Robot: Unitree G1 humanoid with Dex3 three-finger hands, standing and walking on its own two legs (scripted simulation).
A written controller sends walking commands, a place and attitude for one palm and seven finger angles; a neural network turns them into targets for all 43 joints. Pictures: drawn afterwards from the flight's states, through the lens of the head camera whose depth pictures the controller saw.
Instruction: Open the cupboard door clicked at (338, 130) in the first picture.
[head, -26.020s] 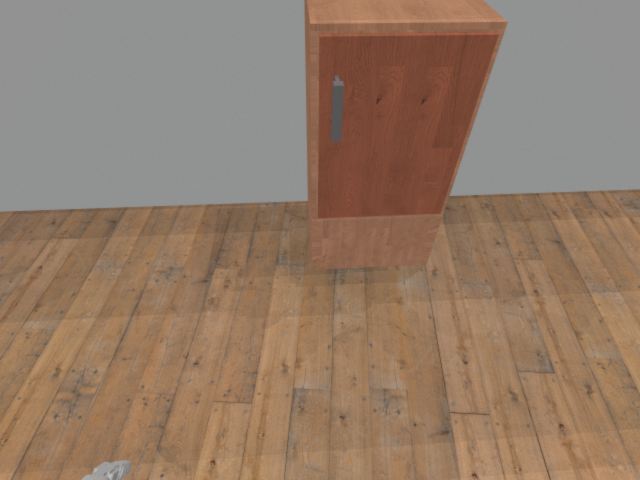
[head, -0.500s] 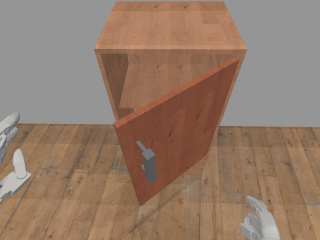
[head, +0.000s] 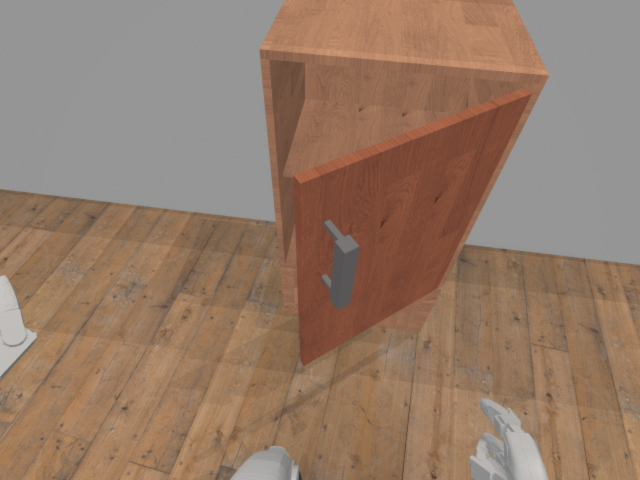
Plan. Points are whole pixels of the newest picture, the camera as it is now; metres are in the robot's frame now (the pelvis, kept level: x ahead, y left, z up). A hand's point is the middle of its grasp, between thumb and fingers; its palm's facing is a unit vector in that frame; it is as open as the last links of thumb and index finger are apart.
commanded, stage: step back with the hand held close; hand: left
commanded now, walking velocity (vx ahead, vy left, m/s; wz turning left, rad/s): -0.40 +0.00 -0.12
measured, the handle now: (335, 265) +0.42 +0.02 -0.02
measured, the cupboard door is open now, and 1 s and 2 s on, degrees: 39 39 39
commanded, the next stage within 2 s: stop stepping back and stand still in 0.18 s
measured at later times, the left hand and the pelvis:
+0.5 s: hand (19, 470) +0.10 +0.21 +0.18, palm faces +0.29 -0.79 -0.54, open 7.4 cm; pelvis -0.13 -0.02 +0.00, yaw -4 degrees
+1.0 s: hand out of the picture +0.05 +0.22 +0.19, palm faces +0.35 -0.81 -0.47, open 7.4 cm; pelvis -0.17 -0.02 +0.00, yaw -6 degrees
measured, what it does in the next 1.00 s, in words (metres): walks backwards: left foot, then right foot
